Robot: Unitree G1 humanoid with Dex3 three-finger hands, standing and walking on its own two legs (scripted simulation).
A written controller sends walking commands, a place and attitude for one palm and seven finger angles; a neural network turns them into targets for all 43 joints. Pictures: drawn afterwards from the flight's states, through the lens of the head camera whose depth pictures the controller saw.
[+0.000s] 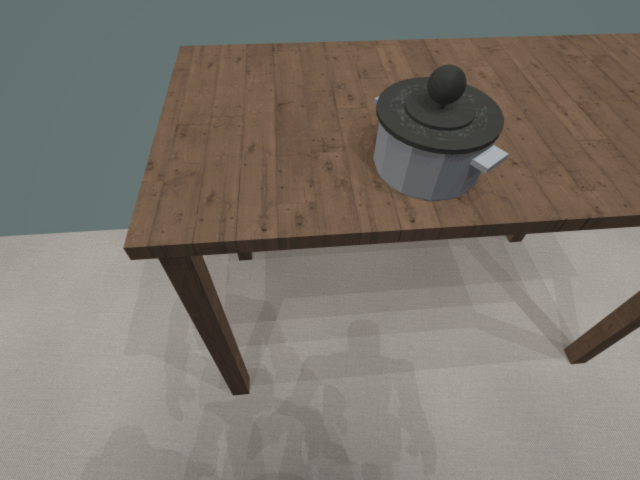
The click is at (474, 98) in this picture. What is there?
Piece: lid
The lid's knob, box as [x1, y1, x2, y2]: [427, 65, 465, 104]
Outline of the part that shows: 454,65 443,65 437,68 431,74 428,80 428,92 431,98 436,102 444,104 450,103 456,100 464,90 465,76 463,72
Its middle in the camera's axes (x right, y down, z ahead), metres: +0.18 -0.22 +0.56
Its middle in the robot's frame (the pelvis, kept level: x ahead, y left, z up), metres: +0.61 -0.14 +0.18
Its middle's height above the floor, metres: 0.94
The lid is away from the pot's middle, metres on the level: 0.00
